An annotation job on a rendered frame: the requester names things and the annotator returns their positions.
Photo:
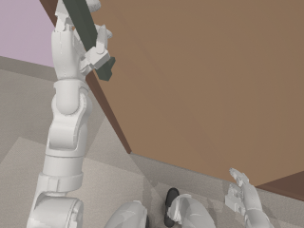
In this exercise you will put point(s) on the robot right forearm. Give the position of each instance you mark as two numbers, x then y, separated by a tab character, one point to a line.
254	218

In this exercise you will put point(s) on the right robot thigh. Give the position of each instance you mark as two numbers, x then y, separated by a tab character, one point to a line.
190	213

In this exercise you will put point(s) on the left robot upper arm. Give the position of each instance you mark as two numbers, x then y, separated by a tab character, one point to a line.
57	212

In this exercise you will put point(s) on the left robot hand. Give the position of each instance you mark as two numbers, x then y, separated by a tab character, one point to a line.
67	48

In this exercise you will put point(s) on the left robot thigh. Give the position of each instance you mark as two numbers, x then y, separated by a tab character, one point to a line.
131	214

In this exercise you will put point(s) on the wardrobe door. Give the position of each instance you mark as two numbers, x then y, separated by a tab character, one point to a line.
209	85
293	183

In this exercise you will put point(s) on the handle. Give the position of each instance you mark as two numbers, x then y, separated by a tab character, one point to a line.
82	20

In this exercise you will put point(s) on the robot thigh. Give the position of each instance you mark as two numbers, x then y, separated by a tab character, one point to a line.
190	213
131	214

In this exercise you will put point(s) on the robot left forearm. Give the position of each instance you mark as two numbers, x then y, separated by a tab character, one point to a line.
66	141

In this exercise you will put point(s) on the right robot hand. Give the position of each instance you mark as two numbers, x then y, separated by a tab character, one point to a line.
244	198

